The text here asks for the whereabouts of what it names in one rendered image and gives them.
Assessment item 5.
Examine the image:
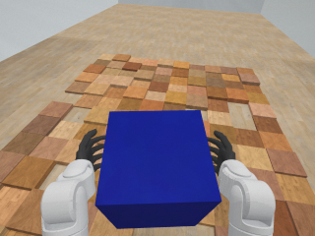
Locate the left robot forearm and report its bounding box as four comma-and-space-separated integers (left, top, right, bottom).
40, 159, 96, 236

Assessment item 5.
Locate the right robot forearm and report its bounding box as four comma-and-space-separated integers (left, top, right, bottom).
219, 159, 276, 236

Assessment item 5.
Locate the left robot hand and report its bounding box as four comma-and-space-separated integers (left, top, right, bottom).
75, 129, 106, 172

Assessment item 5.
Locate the carton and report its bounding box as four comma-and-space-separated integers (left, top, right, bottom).
94, 110, 221, 229

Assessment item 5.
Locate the right robot hand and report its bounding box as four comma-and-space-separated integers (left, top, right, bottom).
207, 130, 236, 176

